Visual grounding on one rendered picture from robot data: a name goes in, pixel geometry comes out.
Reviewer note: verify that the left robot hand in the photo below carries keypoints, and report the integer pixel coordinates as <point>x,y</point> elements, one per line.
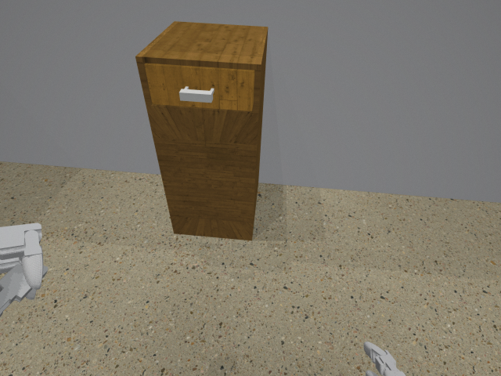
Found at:
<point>21,257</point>

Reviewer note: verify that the drawer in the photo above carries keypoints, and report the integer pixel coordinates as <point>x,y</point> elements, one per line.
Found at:
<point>233,88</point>

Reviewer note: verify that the handle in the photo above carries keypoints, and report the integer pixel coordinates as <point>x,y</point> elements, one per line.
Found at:
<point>192,95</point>

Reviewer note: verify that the right robot hand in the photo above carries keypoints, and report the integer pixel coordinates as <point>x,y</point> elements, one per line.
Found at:
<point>385,363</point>

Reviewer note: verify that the cabinet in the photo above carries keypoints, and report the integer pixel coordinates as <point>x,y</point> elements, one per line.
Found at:
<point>209,158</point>

